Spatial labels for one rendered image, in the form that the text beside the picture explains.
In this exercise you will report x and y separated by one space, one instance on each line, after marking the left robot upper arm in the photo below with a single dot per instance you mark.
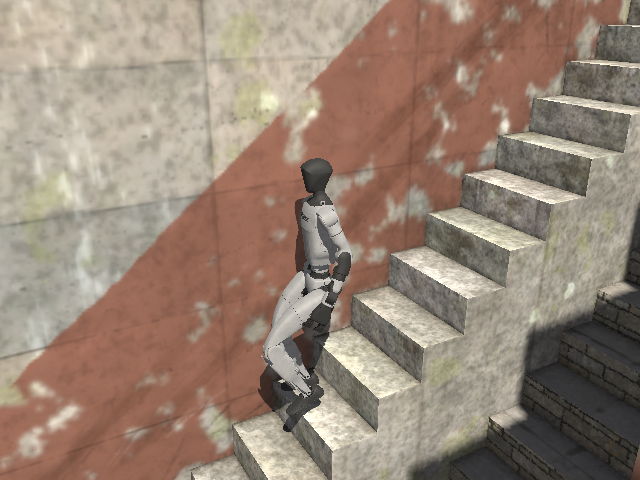
329 221

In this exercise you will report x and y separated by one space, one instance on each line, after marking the robot left forearm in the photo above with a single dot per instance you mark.
335 286

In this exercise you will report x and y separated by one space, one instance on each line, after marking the left robot hand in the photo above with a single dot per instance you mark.
322 315

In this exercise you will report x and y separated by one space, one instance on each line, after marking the humanoid robot head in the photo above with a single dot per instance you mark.
316 173

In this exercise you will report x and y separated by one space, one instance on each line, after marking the right robot thigh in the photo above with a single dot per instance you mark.
289 296

